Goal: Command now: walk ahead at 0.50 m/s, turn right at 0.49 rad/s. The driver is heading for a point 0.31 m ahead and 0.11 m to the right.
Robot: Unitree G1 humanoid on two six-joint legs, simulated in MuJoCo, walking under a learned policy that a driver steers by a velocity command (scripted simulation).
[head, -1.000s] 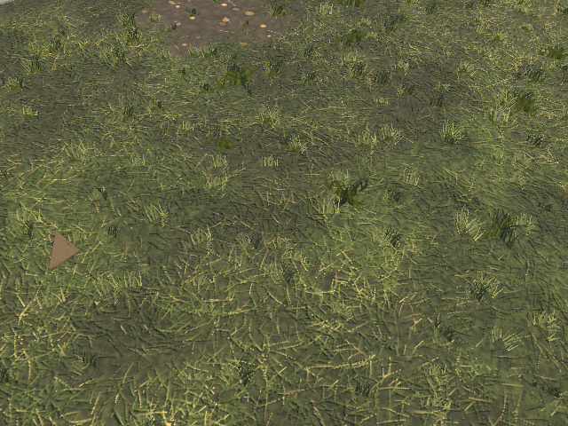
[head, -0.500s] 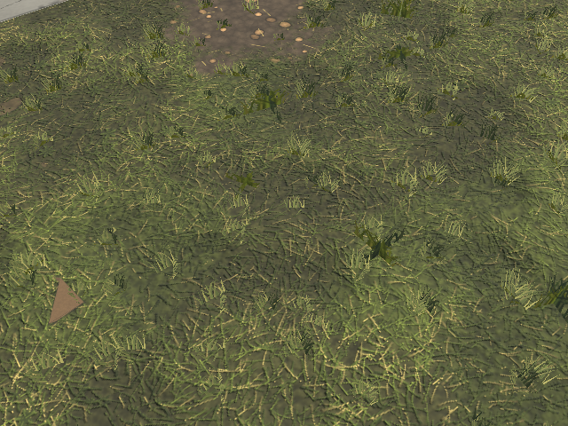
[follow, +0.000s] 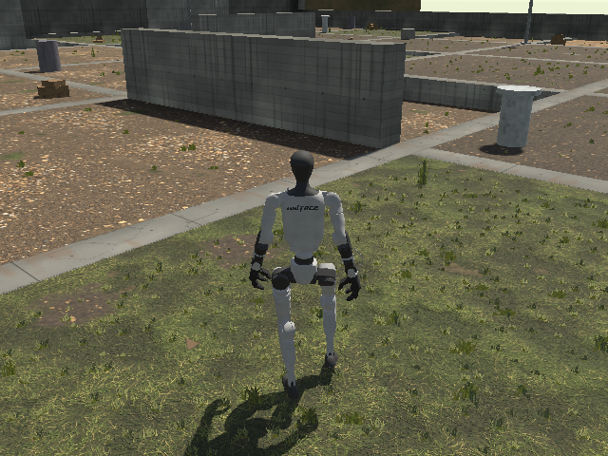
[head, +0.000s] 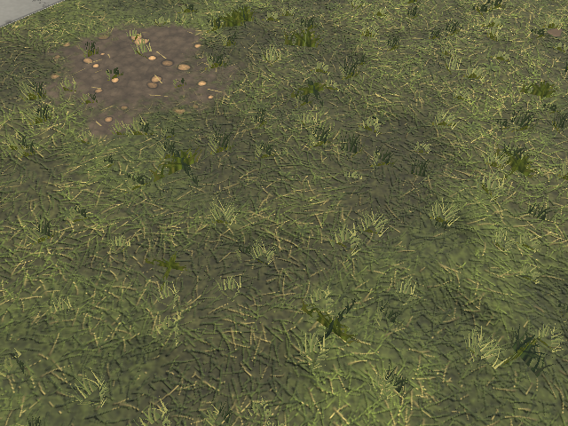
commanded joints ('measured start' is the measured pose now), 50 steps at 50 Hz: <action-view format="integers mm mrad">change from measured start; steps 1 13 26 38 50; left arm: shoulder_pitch -97 238 71 197 138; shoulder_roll -2 250 76 18 0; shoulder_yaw -13 68 -18 -45 -56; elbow -83 -43 14 128 196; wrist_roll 2 1 -10 -16 -20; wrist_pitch -9 -36 -59 -11 -14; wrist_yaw -11 33 54 77 86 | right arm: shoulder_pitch -1 59 -74 -125 -78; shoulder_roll -107 -116 -57 -55 -43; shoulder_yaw -15 -20 -7 20 26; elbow -45 -119 -87 -22 71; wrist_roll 1 35 -5 4 9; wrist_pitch -14 38 116 89 93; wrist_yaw -7 -13 -11 -27 -35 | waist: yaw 1 117 -7 63 15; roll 101 -88 -45 172 48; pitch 57 -403 -103 -14 0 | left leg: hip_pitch -47 -551 -374 -172 -103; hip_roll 264 10 98 244 155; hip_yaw -67 -151 -212 -394 -320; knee -113 1254 604 109 86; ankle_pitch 354 -363 10 364 252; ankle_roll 60 -76 -82 29 -11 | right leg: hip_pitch -1 986 520 521 529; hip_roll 8 -330 -56 63 16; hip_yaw -49 614 15 60 79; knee -156 -540 -662 -658 -685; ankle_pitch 91 658 708 -153 -16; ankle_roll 1 -412 -137 -25 -14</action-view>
